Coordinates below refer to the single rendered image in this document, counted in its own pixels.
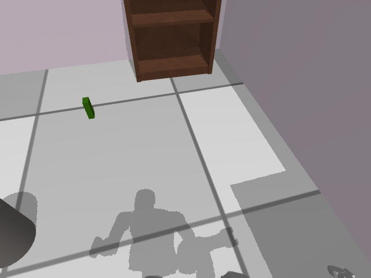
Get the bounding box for bookshelf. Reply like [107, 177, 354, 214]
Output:
[123, 0, 222, 82]

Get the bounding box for right robot hand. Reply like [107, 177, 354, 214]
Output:
[328, 265, 355, 278]

